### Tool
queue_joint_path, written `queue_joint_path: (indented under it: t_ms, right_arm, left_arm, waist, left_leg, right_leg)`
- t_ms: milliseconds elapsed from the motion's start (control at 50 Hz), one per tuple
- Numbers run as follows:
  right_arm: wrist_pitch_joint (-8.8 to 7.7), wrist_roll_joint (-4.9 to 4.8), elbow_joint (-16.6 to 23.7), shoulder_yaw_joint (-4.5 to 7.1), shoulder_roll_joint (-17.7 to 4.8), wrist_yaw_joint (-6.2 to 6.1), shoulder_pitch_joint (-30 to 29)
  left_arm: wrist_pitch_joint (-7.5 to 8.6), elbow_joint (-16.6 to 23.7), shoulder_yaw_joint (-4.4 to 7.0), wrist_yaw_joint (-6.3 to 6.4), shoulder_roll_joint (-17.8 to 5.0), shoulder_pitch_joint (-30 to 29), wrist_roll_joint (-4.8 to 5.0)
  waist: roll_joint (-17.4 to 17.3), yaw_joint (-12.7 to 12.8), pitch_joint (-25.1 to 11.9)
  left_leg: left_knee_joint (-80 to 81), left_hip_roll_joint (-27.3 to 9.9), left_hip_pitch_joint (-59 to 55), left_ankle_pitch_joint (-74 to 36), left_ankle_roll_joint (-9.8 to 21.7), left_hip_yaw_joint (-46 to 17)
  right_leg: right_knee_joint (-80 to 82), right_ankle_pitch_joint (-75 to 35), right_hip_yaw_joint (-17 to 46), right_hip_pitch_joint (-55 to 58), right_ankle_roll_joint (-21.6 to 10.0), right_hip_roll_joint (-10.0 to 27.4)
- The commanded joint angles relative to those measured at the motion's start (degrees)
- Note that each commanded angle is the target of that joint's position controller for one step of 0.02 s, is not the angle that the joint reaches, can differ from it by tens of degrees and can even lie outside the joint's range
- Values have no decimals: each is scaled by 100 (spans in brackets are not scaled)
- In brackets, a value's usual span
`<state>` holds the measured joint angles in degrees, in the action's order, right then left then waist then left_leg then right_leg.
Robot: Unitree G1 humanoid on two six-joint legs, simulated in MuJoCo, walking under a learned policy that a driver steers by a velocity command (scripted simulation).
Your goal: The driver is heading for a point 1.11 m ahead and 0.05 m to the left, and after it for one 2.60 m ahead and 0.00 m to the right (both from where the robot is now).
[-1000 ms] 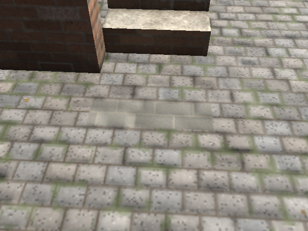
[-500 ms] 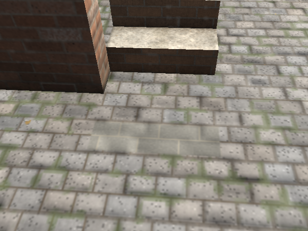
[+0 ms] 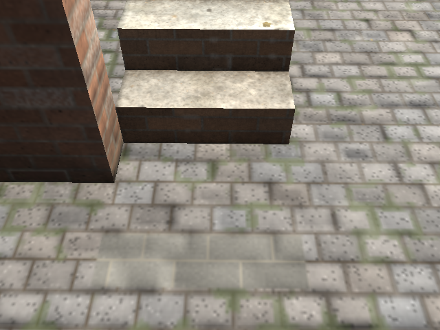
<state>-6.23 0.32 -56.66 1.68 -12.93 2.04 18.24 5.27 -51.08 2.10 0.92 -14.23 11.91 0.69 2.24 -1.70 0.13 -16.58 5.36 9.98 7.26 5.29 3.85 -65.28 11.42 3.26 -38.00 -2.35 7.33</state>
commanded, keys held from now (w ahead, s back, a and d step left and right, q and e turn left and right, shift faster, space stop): w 1.00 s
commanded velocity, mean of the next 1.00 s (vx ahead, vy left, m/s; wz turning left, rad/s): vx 0.50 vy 0.00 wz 0.00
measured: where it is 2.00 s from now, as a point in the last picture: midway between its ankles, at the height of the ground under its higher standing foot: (236, 199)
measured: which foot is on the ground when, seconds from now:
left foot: down 0.00-0.32, up 0.34-0.82, down 0.84-1.00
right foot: up 0.00-0.28, down 0.30-0.86, up 0.88-1.00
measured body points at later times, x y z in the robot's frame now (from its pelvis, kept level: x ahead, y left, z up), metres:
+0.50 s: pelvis +0.28 -0.08 +0.00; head +0.29 -0.10 +0.45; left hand +0.33 +0.18 -0.12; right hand +0.37 -0.35 -0.14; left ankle +0.29 +0.08 -0.66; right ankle +0.30 -0.16 -0.74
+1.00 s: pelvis +0.55 -0.02 -0.01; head +0.58 +0.00 +0.44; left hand +0.59 +0.25 -0.15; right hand +0.65 -0.28 -0.13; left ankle +0.60 +0.07 -0.74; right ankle +0.47 -0.16 -0.66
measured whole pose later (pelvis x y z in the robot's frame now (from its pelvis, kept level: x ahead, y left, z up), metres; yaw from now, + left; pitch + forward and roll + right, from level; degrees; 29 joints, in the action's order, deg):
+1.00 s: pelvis +0.55 -0.02 -0.01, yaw +1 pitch +1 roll +0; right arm -5.3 1.8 -52.5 3.1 -14.3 1.4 12.0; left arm 4.9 -55.3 2.6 -1.1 -15.1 15.7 -2.6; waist 2.0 0.4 2.1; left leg -25.9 1.8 18.8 8.5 3.4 3.4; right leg -65.3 21.1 1.0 -23.7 -2.5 1.9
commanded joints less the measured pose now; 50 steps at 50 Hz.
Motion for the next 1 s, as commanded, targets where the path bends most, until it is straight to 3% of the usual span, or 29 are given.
queue_joint_path:
  t_ms: [20, 100, 200, 240, 260, 280, 300, 320, 340, 360, 380, 400, 440, 480, 560, 640, 740, 800, 820, 840, 860, 880, 900, 920, 940, 960, 980, 1000]
  right_arm:
    - [-103, -8, 314, 119, -756, -113, -232]
    - [-26, -99, 215, 146, -915, -201, 235]
    - [95, -153, 26, 182, -974, -216, 652]
    - [156, -157, 17, 217, -1042, -229, 598]
    - [188, -153, 41, 227, -1083, -232, 482]
    - [220, -126, 74, 196, -1012, -230, 380]
    - [218, -43, 197, 98, -787, -227, 325]
    - [91, -21, 300, -108, -116, -172, 916]
    - [-69, -118, 206, -74, -340, -142, 919]
    - [-151, -272, 358, 72, -893, -120, 384]
    - [-161, -278, 460, 88, -934, -141, 2]
    - [-124, -198, 486, 110, -853, -178, -192]
    - [46, -128, 442, 136, -629, -212, -29]
    - [148, -110, 438, 135, -487, -229, 29]
    - [160, -54, 740, 167, -475, -234, -807]
    - [111, -104, 959, 128, -418, -200, -1617]
    - [40, -165, 1236, 91, -481, -44, -2296]
    - [3, -117, 1241, 156, -700, 49, -1999]
    - [5, -110, 1129, 235, -835, 32, -1534]
    - [18, -118, 812, 375, -1066, -16, -528]
    - [39, -58, 580, 499, -1509, -83, 591]
    - [72, 9, 487, 560, -1877, -67, 836]
    - [61, -35, 536, 420, -1357, -67, 707]
    - [42, -65, 654, 345, -1096, -93, 212]
    - [82, 299, 550, 315, -893, -106, 35]
    - [86, 265, 543, 285, -791, -121, -115]
    - [62, 204, 519, 229, -608, -80, -186]
    - [33, 153, 485, 220, -612, -49, -139]
  left_arm:
    - [-19, 241, 78, 40, -267, 198, -73]
    - [49, 485, 38, -33, -165, -735, -18]
    - [101, 767, 17, -208, -249, -1431, 58]
    - [153, 800, 57, -266, -376, -1294, 59]
    - [176, 736, 113, -274, -484, -977, 53]
    - [190, 514, 237, -258, -688, -237, 43]
    - [202, 220, 394, -212, -1106, 937, 6]
    - [152, 69, 559, -201, -1771, 1695, -83]
    - [146, 43, 430, -224, -1308, 1778, -70]
    - [159, 136, 309, -223, -952, 1236, -39]
    - [146, 279, 232, -223, -740, 660, -30]
    - [137, 338, 170, -253, -556, 273, -47]
    - [156, 282, 116, -302, -373, 101, -101]
    - [189, 131, 153, -288, -497, 318, -98]
    - [138, -65, 188, -159, -647, 710, -88]
    - [99, -214, 191, -73, -760, 974, -34]
    - [-10, -490, 241, -29, -820, 1332, 22]
    - [-79, -501, 317, -1, -977, 1163, 2]
    - [-105, -480, 321, -1, -996, 1037, -4]
    - [-139, -441, 273, -3, -867, 951, -47]
    - [-132, -289, 177, -8, -677, 998, -148]
    - [23, -268, -49, -90, 141, 1653, -109]
    - [179, -348, 58, -135, -414, 1405, 41]
    - [260, -183, 149, -164, -776, 898, 170]
    - [181, -245, 147, -187, -699, 765, -327]
    - [81, -253, 136, -202, -523, 734, -464]
    - [-57, -287, 101, -227, -392, 906, -481]
    - [-152, -343, 85, -266, -300, 1027, -466]
  waist:
    - [-429, 268, 312]
    - [-436, -72, 307]
    - [-521, -277, 465]
    - [-600, -124, 382]
    - [-660, 91, 214]
    - [-611, 471, -209]
    - [-294, 913, -1046]
    - [1151, 814, -1877]
    - [1263, 853, -2242]
    - [854, 741, -1364]
    - [435, 567, -880]
    - [117, 404, -496]
    - [260, 112, -241]
    - [196, 23, -121]
    - [83, 167, 102]
    - [140, 405, 300]
    - [133, 557, 565]
    - [240, 298, 288]
    - [304, 18, 8]
    - [227, -424, -532]
    - [-467, -750, -1384]
    - [-2079, -318, -1948]
    - [-1590, -479, -1894]
    - [-1263, -394, -1146]
    - [-276, -84, -475]
    - [-278, 94, -188]
    - [-453, 256, -248]
    - [-610, 327, -293]
  left_leg:
    - [1181, -1600, 614, -408, 980, -1186]
    - [1083, -1514, 97, -491, 725, -916]
    - [671, -1876, -834, -341, 645, -1026]
    - [354, -2013, -1085, -640, 553, -1107]
    - [-10, -1973, -1093, -1316, 476, -1048]
    - [-890, -1698, -981, -2255, 344, -815]
    - [-2461, -1347, -149, -2043, 141, -488]
    - [-4811, -367, 2297, 178, -325, -70]
    - [-5748, -258, 3129, 2404, -265, -963]
    - [-6079, -628, 3614, 2069, -133, -1060]
    - [-5897, -959, 3493, 1496, -96, -891]
    - [-5515, -1152, 3264, 1088, -129, -796]
    - [-5010, -1348, 2636, 649, -189, -773]
    - [-4772, -1355, 2643, 396, -272, -695]
    - [-3574, -1367, 3259, -573, -413, -665]
    - [-2201, -1150, 2885, -1291, -433, -445]
    - [-1481, -1075, 3111, -940, -256, -469]
    - [-1303, -845, 2287, -414, -68, -288]
    - [-1276, -645, 1549, -251, 28, -113]
    - [-1247, -516, 270, -272, 178, -33]
    - [-1349, -1518, -1567, -416, 544, -1214]
    - [-528, -2710, -3239, 623, 1443, -3980]
    - [-94, -2650, -3168, 1087, 1334, -4439]
    - [-30, -2509, -2462, 856, 1068, -3575]
    - [52, -2386, -1254, -184, 841, -2731]
    - [214, -2170, -551, -720, 675, -2244]
    - [314, -1990, -149, -1096, 592, -1844]
    - [378, -1912, 95, -1351, 619, -1601]
  right_leg:
    - [807, -925, 7, -114, 158, 241]
    - [2474, -1758, -215, 68, 204, -21]
    - [3340, -1241, -248, 51, 96, -186]
    - [3576, -775, -298, 384, -66, -282]
    - [3693, -612, -424, 893, -164, -424]
    - [3818, -571, -574, 1868, -307, -619]
    - [3658, -713, 7, 3566, -633, -96]
    - [4004, -98, 2506, 5900, -1535, 1337]
    - [4786, 385, 3953, 6142, -1737, 1627]
    - [4828, 405, 3139, 5425, -1398, 1438]
    - [4930, -21, 2281, 4575, -1199, 1204]
    - [5156, -418, 1708, 3811, -1099, 945]
    - [5524, -814, 1033, 3005, -969, 585]
    - [5679, -1412, 670, 2829, -1057, 501]
    - [5805, -1870, 324, 3106, -1031, 473]
    - [5954, -1461, 9, 3189, -847, 321]
    - [5654, -1419, 82, 4122, -828, 695]
    - [5104, -2475, 22, 4310, -691, 746]
    - [4578, -3444, -78, 4225, -603, 628]
    - [3494, -3883, -286, 3866, -451, 302]
    - [1617, -2370, -548, 2598, -240, -93]
    - [-334, 1560, -380, 286, 105, -1176]
    - [-1119, 2166, 392, -322, 14, -921]
    - [-1186, 1704, 312, -642, -78, -598]
    - [-574, 947, 84, -112, -104, -384]
    - [-209, 802, 1, 313, -57, -247]
    - [-101, 746, -78, 768, -28, -222]
    - [-82, 715, -176, 1031, -21, -250]
Velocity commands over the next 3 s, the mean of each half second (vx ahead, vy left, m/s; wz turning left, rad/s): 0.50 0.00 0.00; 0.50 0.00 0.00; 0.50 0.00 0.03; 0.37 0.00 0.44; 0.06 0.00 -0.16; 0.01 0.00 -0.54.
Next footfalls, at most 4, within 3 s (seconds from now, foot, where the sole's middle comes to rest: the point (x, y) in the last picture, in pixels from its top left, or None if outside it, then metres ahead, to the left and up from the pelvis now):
0.30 right None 0.34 -0.17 -0.78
0.84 left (200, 291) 0.64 0.07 -0.78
1.36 right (261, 228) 0.88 -0.15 -0.78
1.84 left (204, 183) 1.09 0.05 -0.78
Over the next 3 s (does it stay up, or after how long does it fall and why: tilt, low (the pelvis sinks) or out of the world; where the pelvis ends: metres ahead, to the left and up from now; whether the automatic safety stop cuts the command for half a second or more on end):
stays up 0.95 0.01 0.00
